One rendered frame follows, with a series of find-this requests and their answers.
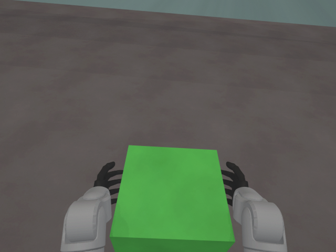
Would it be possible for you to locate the left robot forearm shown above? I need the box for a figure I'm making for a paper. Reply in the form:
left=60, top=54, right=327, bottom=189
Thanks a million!
left=60, top=186, right=112, bottom=252

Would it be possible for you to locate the robot right hand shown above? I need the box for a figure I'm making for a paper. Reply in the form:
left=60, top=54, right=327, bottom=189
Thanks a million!
left=221, top=162, right=248, bottom=206

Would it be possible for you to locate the robot left hand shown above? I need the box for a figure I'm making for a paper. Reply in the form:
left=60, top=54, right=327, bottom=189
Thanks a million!
left=93, top=162, right=123, bottom=204

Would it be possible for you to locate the right robot forearm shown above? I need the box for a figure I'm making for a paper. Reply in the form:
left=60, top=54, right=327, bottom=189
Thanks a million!
left=233, top=187, right=287, bottom=252

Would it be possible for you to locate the carton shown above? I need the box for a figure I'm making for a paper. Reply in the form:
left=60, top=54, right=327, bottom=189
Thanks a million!
left=110, top=145, right=235, bottom=252

